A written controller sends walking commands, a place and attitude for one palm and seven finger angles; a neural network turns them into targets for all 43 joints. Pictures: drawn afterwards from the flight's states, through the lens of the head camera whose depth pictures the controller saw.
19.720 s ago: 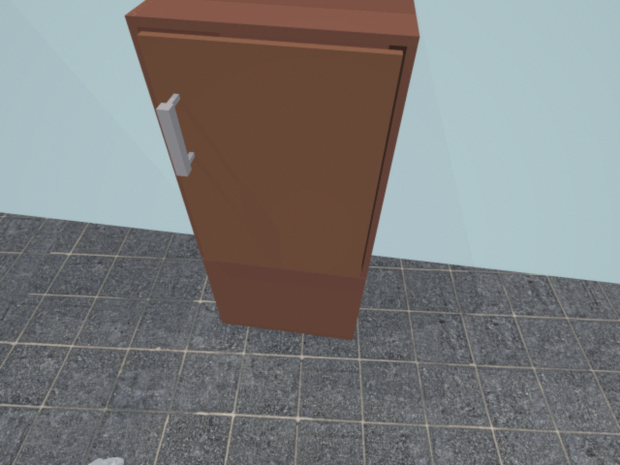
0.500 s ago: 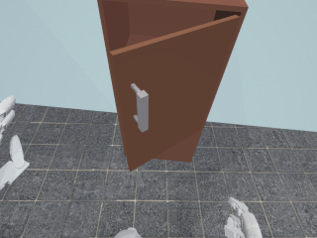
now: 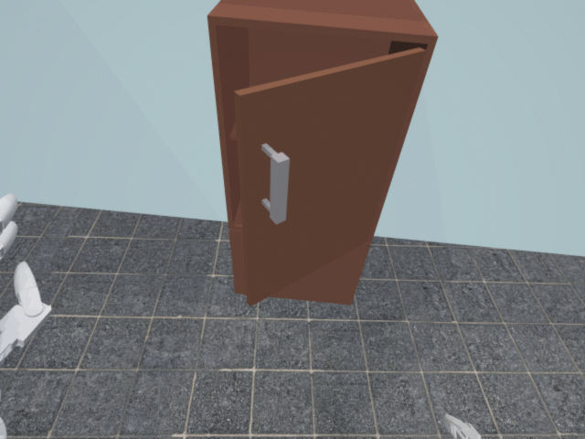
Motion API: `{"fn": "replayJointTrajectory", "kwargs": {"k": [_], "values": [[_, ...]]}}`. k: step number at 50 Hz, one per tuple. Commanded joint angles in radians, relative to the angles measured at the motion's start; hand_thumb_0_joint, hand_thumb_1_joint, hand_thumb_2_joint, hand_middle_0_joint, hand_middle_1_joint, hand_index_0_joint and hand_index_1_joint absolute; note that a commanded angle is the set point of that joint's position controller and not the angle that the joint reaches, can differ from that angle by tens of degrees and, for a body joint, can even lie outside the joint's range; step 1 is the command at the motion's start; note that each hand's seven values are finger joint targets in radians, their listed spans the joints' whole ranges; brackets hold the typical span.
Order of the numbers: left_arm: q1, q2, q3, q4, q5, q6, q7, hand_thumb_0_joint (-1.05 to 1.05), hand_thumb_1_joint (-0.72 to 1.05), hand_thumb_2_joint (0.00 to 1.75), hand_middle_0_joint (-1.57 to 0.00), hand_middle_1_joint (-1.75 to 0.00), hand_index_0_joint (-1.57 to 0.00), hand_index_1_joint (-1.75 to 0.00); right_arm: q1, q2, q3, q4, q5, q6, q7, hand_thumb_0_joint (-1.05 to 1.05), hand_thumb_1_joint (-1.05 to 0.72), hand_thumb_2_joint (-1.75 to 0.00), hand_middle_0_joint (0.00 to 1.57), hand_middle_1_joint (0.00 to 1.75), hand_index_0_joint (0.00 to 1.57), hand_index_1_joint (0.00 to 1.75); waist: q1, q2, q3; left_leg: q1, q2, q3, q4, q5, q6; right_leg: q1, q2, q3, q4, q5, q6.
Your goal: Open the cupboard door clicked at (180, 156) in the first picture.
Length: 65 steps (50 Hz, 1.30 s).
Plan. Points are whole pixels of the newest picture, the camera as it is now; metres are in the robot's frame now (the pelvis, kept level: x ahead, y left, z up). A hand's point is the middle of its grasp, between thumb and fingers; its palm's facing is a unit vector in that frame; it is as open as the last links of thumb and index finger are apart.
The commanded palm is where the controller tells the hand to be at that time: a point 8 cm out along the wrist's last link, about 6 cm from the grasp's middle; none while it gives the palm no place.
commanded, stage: stop stepping back and stand still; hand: left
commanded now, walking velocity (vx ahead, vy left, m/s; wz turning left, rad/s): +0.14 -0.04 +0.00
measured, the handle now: (272, 184) +0.53 +0.08 +0.06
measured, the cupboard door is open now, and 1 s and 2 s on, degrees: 40 40 40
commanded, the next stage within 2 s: let the arm hang, fingers relaxed in 0.22 s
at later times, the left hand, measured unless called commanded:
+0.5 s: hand (132, 436) +0.15 +0.23 -0.09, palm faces +0.15 -0.93 -0.34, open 7.4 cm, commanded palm none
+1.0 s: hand out of the picture -0.05 +0.19 -0.17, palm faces +0.09 -0.97 -0.22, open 7.3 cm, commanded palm none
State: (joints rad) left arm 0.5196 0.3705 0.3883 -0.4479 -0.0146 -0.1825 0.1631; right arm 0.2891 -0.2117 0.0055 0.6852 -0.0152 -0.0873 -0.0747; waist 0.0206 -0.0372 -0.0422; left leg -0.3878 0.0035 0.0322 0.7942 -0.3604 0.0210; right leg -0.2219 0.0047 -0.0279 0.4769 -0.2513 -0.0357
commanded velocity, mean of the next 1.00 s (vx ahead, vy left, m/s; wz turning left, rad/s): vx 0.01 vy -0.02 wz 0.00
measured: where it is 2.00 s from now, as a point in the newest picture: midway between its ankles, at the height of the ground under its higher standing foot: outside the picture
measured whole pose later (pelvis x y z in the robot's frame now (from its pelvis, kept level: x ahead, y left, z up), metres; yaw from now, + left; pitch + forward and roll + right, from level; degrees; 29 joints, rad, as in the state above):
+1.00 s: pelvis -0.02 +0.01 +0.00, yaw +3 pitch -3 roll +0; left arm 0.30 0.15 0.01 1.17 0.01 0.00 0.03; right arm 0.30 -0.12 0.01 1.13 -0.02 0.02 -0.03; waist -0.01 0.03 0.06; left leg -0.16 0.01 0.06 0.41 -0.21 0.01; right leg -0.18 -0.02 -0.11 0.41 -0.19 -0.03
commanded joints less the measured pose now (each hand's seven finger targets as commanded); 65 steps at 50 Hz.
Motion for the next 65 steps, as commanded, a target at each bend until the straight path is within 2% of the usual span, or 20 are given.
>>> {"fn": "replayJointTrajectory", "kwargs": {"k": [1, 3, 4, 5, 7, 9, 13, 15, 16, 18, 19, 21, 24, 25, 26, 28, 31, 35, 42, 65], "values": [[-0.156, 0.205, 0.097, -0.209, -0.001, -0.068, 0.029, 0.0, 0.9, 0.9, -0.2, -0.3, -0.2, -0.3, -0.147, -0.111, -0.042, -0.173, 0.002, -0.095, -0.036, 0.0, -0.9, -0.9, 0.2, 0.3, 0.2, 0.3, -0.04, 0.058, 0.053, 0.225, 0.014, 0.021, -0.363, -0.027, 0.021, -0.176, -0.141, 0.151, -0.108, -0.353, -0.068], [-0.141, 0.224, 0.136, -0.315, -0.005, -0.089, 0.033, 0.0, 0.9, 0.9, -0.2, -0.3, -0.2, -0.3, -0.134, -0.141, -0.047, -0.202, 0.006, -0.103, -0.022, 0.0, -0.9, -0.9, 0.2, 0.3, 0.2, 0.3, -0.031, 0.324, 0.017, 0.282, 0.266, -0.399, -0.533, 0.009, 0.124, -0.243, 0.025, -0.013, 0.255, -0.188, 0.029], [-0.101, 0.263, 0.173, -0.269, -0.007, -0.098, 0.028, 0.0, 0.9, 0.9, -0.2, -0.3, -0.2, -0.3, -0.127, -0.114, -0.049, -0.18, 0.002, -0.106, -0.013, 0.0, -0.9, -0.9, 0.2, 0.3, 0.2, 0.3, -0.036, 0.299, -0.008, 0.224, 0.331, -0.49, -0.618, -0.119, 0.158, -0.244, 0.026, 0.005, 0.407, -0.281, 0.041], [-0.083, 0.249, 0.177, -0.279, -0.003, -0.095, 0.026, 0.0, 0.9, 0.9, -0.2, -0.3, -0.2, -0.3, -0.135, -0.086, -0.044, -0.175, -0.006, -0.111, -0.01, 0.0, -0.9, -0.9, 0.2, 0.3, 0.2, 0.3, -0.046, 0.303, 0.033, 0.163, 0.327, -0.516, -0.642, -0.131, 0.179, -0.254, 0.005, 0.037, 0.479, -0.262, 0.037], [-0.028, 0.222, 0.157, -0.284, -0.001, -0.091, 0.02, 0.0, 0.9, 0.9, -0.2, -0.3, -0.2, -0.3, -0.139, -0.09, -0.041, -0.159, -0.004, -0.123, 0.004, 0.0, -0.9, -0.9, 0.2, 0.3, 0.2, 0.3, -0.036, 0.208, 0.067, 0.142, 0.289, -0.363, -0.57, 0.074, 0.164, -0.22, -0.03, 0.036, 0.381, -0.184, 0.043], [0.029, 0.22, 0.158, -0.272, -0.006, -0.08, 0.017, 0.0, 0.9, 0.9, -0.2, -0.3, -0.2, -0.3, -0.133, -0.102, -0.041, -0.154, 0.003, -0.127, 0.012, 0.0, -0.9, -0.9, 0.2, 0.3, 0.2, 0.3, -0.029, 0.229, 0.037, 0.134, 0.232, -0.218, -0.519, 0.223, 0.122, -0.118, 0.002, -0.029, 0.249, -0.129, 0.053], [0.013, 0.21, 0.153, -0.199, -0.009, -0.068, 0.011, 0.0, 0.9, 0.9, -0.2, -0.3, -0.2, -0.3, -0.135, -0.114, -0.04, -0.164, 0.007, -0.106, 0.01, 0.0, -0.9, -0.9, 0.2, 0.3, 0.2, 0.3, -0.032, 0.198, 0.009, 0.009, 0.184, -0.107, -0.425, 0.096, 0.063, 0.129, 0.016, -0.055, -0.02, -0.033, 0.05], [-0.013, 0.225, 0.151, -0.171, -0.01, -0.068, 0.008, 0.0, 0.9, 0.9, -0.2, -0.3, -0.2, -0.3, -0.139, -0.103, -0.039, -0.175, 0.008, -0.096, 0.007, 0.0, -0.9, -0.9, 0.2, 0.3, 0.2, 0.3, -0.045, 0.05, 0.017, -0.034, 0.092, -0.053, -0.298, 0.021, 0.014, 0.134, -0.084, 0.141, -0.126, 0.044, -0.007], [-0.034, 0.012, -0.249, 0.548, 0.078, 0.103, -0.135, 0.0, 0.9, 0.9, -0.2, -0.3, -0.2, -0.3, -0.14, -0.164, -0.072, 0.042, 0.019, -0.078, 0.094, 0.0, -0.9, -0.9, 0.2, 0.3, 0.2, 0.3, -0.06, -0.047, 0.004, -0.073, 0.044, 0.001, -0.03, 0.055, -0.023, -0.007, -0.293, 0.209, -0.035, 0.317, -0.073], [-0.108, -0.026, -0.257, 0.619, 0.056, 0.172, -0.155, 0.0, 0.9, 0.9, -0.2, -0.3, -0.2, -0.3, -0.041, -0.086, -0.057, 0.031, 0.008, 0.039, 0.081, 0.0, -0.9, -0.9, 0.2, 0.3, 0.2, 0.3, -0.052, -0.163, -0.004, -0.014, 0.036, -0.012, 0.069, -0.188, -0.028, -0.15, -0.307, 0.22, -0.096, 0.06, -0.142], [-0.152, -0.042, -0.264, 0.662, 0.057, 0.181, -0.149, 0.0, 0.9, 0.9, -0.2, -0.3, -0.2, -0.3, -0.034, -0.077, -0.054, 0.023, -0.002, 0.06, 0.081, 0.0, -0.9, -0.9, 0.2, 0.3, 0.2, 0.3, -0.053, -0.241, 0.04, -0.055, 0.026, 0.002, 0.09, -0.16, -0.018, -0.126, -0.279, 0.191, -0.101, 0.046, -0.144], [-0.193, -0.036, -0.278, 0.776, 0.061, 0.185, -0.145, 0.0, 0.9, 0.9, -0.2, -0.3, -0.2, -0.3, -0.072, -0.086, -0.055, 0.015, -0.014, 0.087, 0.086, 0.0, -0.9, -0.9, 0.2, 0.3, 0.2, 0.3, -0.035, -0.26, 0.082, -0.062, 0.01, 0.027, 0.015, -0.163, -0.013, -0.061, -0.25, 0.129, -0.075, 0.222, -0.142], [-0.254, -0.023, -0.305, 0.97, 0.047, 0.19, -0.142, 0.0, 0.9, 0.9, -0.2, -0.3, -0.2, -0.3, -0.035, -0.075, -0.05, 0.078, -0.017, 0.105, 0.079, 0.0, -0.9, -0.9, 0.2, 0.3, 0.2, 0.3, -0.057, -0.174, 0.038, 0.123, 0.009, 0.011, -0.234, 0.033, -0.011, -0.032, -0.205, 0.086, -0.025, 0.286, -0.084], [-0.262, -0.037, -0.316, 1.03, 0.039, 0.189, -0.146, 0.0, 0.9, 0.9, -0.2, -0.3, -0.2, -0.3, -0.009, -0.09, -0.044, 0.111, -0.022, 0.097, 0.076, 0.0, -0.9, -0.9, 0.2, 0.3, 0.2, 0.3, -0.063, -0.057, 0.01, 0.193, 0.063, -0.073, -0.314, 0.251, 0.012, -0.065, -0.17, 0.067, 0.022, 0.202, -0.035], [-0.251, -0.066, -0.327, 1.084, 0.035, 0.189, -0.148, 0.0, 0.9, 0.9, -0.2, -0.3, -0.2, -0.3, -0.045, -0.119, -0.036, 0.13, -0.03, 0.086, 0.07, 0.0, -0.9, -0.9, 0.2, 0.3, 0.2, 0.3, -0.028, 0.079, -0.004, 0.18, 0.148, -0.16, -0.339, 0.392, 0.044, -0.046, -0.113, 0.033, 0.037, 0.146, 0.01], [-0.265, -0.062, -0.335, 1.209, 0.036, 0.192, -0.144, 0.0, 0.9, 0.9, -0.2, -0.3, -0.2, -0.3, -0.104, -0.11, -0.021, 0.175, -0.023, 0.087, 0.063, 0.0, -0.9, -0.9, 0.2, 0.3, 0.2, 0.3, -0.014, 0.215, 0.032, 0.066, 0.14, -0.147, -0.407, 0.212, 0.04, 0.043, -0.09, 0.028, -0.033, 0.003, 0.016], [-0.227, -0.103, -0.325, 1.338, 0.033, 0.179, -0.143, 0.0, 0.9, 0.9, -0.2, -0.3, -0.2, -0.3, -0.072, -0.057, -0.019, 0.237, -0.02, 0.086, 0.048, 0.0, -0.9, -0.9, 0.2, 0.3, 0.2, 0.3, -0.009, 0.259, 0.023, 0.087, 0.107, -0.097, -0.428, 0.178, 0.013, 0.106, -0.105, 0.039, -0.085, 0.11, -0.007], [-0.234, -0.096, -0.345, 1.442, 0.026, 0.168, -0.14, 0.0, 0.9, 0.9, -0.2, -0.3, -0.2, -0.3, 0.003, -0.047, -0.02, 0.31, -0.008, 0.087, 0.04, 0.0, -0.9, -0.9, 0.2, 0.3, 0.2, 0.3, -0.028, 0.132, -0.012, 0.179, 0.107, -0.068, -0.414, 0.248, 0.003, 0.113, -0.126, 0.029, -0.115, 0.188, -0.016], [-0.209, -0.117, -0.362, 1.558, 0.023, 0.169, -0.135, 0.0, 0.9, 0.9, -0.2, -0.3, -0.2, -0.3, 0.056, -0.026, -0.012, 0.398, -0.005, 0.092, 0.039, 0.0, -0.9, -0.9, 0.2, 0.3, 0.2, 0.3, -0.031, 0.017, 0.11, 0.178, 0.101, -0.059, -0.464, 0.173, 0.006, 0.042, -0.124, 0.036, -0.171, 0.058, -0.009], [-0.154, -0.174, -0.35, 1.588, 0.028, 0.172, -0.123, 0.0, 0.9, 0.9, -0.2, -0.3, -0.2, -0.3, 0.127, 0.043, -0.013, 0.445, -0.011, 0.09, 0.039, 0.0, -0.9, -0.9, 0.2, 0.3, 0.2, 0.3, -0.027, 0.037, 0.161, 0.113, 0.082, -0.057, -0.479, 0.065, 0.014, -0.017, -0.117, 0.04, -0.152, -0.048, -0.003]]}}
